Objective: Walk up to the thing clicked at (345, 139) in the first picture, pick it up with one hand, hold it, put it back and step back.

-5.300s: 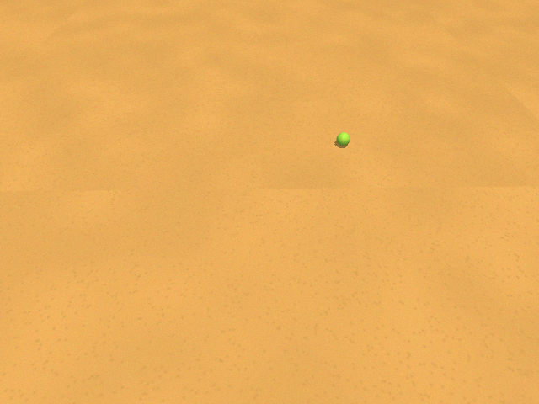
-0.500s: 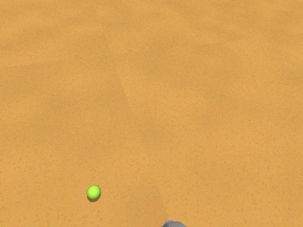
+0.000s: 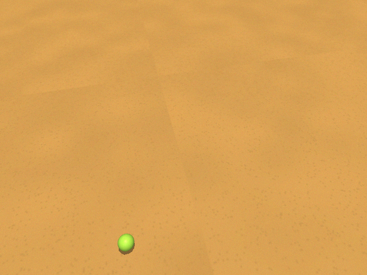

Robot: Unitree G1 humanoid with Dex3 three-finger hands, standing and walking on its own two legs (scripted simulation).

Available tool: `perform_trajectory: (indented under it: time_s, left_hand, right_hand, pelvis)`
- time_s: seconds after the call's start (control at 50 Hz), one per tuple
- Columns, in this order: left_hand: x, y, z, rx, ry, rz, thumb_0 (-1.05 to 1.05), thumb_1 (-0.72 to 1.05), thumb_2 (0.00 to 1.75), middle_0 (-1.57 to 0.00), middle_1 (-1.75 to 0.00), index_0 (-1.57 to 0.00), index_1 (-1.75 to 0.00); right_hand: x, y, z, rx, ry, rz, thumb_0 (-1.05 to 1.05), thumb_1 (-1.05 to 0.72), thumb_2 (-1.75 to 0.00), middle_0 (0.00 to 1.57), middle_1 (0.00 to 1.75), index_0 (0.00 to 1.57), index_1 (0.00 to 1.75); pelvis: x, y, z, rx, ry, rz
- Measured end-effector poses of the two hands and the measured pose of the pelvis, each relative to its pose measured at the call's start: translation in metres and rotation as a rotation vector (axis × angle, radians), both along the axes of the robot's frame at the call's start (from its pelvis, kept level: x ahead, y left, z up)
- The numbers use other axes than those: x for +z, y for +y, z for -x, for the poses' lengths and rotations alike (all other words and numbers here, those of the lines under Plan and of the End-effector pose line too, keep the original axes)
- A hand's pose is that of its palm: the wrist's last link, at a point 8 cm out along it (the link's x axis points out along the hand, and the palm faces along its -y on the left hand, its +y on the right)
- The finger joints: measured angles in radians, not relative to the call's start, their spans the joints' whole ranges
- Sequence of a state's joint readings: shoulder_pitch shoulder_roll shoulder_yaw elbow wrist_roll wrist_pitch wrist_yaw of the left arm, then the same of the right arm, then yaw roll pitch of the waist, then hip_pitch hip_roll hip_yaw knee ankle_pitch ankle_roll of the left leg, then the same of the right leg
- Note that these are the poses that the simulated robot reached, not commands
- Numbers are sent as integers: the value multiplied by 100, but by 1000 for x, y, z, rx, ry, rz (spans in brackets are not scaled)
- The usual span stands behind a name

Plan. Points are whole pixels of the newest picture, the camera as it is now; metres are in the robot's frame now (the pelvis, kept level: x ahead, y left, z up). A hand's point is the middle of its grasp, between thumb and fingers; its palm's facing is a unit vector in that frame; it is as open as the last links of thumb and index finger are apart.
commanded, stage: walk up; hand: left
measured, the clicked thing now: (126, 242) +0.42 +0.30 -0.72
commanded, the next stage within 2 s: stand in 1.10 s
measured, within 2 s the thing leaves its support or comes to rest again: neither
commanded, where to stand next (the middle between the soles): +0.04 +0.01 m, yaw +2 degrees
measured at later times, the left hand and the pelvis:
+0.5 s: hand out of the picture +0.10 +0.28 -0.13, palm faces +0.05 -0.93 -0.35, open 7.4 cm; pelvis +0.00 +0.02 +0.02, yaw +2 degrees
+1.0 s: hand out of the picture +0.08 +0.28 -0.14, palm faces +0.04 -0.95 -0.31, open 7.4 cm; pelvis +0.00 +0.03 +0.02, yaw +2 degrees
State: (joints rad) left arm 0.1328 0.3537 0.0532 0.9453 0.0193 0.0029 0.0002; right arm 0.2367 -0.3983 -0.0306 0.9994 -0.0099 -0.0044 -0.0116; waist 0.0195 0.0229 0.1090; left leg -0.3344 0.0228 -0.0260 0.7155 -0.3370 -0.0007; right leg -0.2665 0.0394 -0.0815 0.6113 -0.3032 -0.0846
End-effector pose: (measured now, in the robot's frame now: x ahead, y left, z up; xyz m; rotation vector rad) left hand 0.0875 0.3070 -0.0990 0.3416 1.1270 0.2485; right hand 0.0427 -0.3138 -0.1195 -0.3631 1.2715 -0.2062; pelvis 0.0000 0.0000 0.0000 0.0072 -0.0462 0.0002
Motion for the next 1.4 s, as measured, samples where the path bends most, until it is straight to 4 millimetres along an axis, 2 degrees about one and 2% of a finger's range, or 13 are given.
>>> perform_trajectory:
  time_s: [0.08,0.18,0.32,0.42,0.52,0.62,0.78,0.9,1.02,1.24,1.4]
  left_hand:
    - [-17,2,-1,18,27,34,1,90,90,-20,-30,-20,-30]
    - [-22,-10,1,12,46,82,1,90,90,-20,-30,-20,-30]
    - [-11,-9,2,16,48,88,1,90,90,-20,-30,-20,-30]
    - [1,4,0,30,28,60,1,90,90,-20,-30,-20,-30]
    - [10,16,0,44,16,37,1,90,90,-20,-30,-20,-30]
    - [11,23,2,50,21,32,1,90,90,-20,-30,-20,-30]
    - [1,23,12,48,63,57,1,90,90,-20,-30,-20,-30]
    - [-5,19,17,49,85,80,1,90,90,-20,-30,-20,-30]
    - [-7,18,19,54,92,88,1,90,90,-20,-30,-20,-30]
    - [1,18,17,44,94,67,1,90,90,-20,-30,-20,-30]
    - [5,12,12,31,88,54,1,90,90,-20,-30,-20,-30]
  right_hand:
    - [9,0,-8,6,-5,37,1,-91,-89,20,30,20,30]
    - [17,9,-30,32,-36,24,1,-91,-89,20,30,20,30]
    - [18,30,-66,60,-121,-31,1,-91,-89,20,30,20,30]
    - [16,46,-78,77,-147,-73,1,-91,-89,20,30,20,30]
    - [15,55,-77,82,-140,-90,1,-91,-89,20,30,21,30]
    - [16,55,-66,72,-111,-81,1,-91,-89,20,30,21,30]
    - [19,48,-44,46,-52,-44,1,-91,-89,20,30,20,30]
    - [22,46,-38,32,-35,-27,1,-91,-89,20,30,20,30]
    - [23,50,-43,37,-41,-31,1,-91,-89,20,30,20,30]
    - [21,59,-67,57,-91,-61,1,-91,-89,20,30,20,30]
    - [20,56,-73,51,-104,-76,1,-91,-89,20,30,20,30]
  pelvis:
    - [-3,3,-1,13,4,-19]
    - [4,5,-2,12,7,5]
    - [10,12,-2,24,2,7]
    - [15,16,-2,27,-1,9]
    - [17,20,-2,28,-4,10]
    - [19,23,0,32,-3,11]
    - [19,28,0,33,2,13]
    - [20,30,-1,35,5,14]
    - [20,31,-3,38,8,15]
    - [22,30,-11,30,4,6]
    - [23,26,-16,27,3,2]
